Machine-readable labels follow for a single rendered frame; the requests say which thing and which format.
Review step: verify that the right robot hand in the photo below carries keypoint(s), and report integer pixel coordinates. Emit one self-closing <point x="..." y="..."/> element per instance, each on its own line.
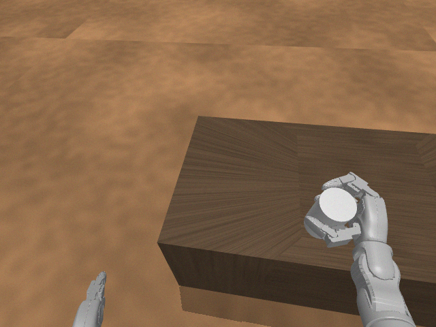
<point x="369" y="223"/>

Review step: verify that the can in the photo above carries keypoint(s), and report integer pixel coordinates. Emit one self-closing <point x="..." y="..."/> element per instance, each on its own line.
<point x="334" y="207"/>

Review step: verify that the left robot hand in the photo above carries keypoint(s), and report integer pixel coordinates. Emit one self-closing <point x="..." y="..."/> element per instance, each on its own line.
<point x="90" y="312"/>

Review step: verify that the right robot arm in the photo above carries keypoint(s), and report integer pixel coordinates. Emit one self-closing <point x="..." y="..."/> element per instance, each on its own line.
<point x="377" y="277"/>

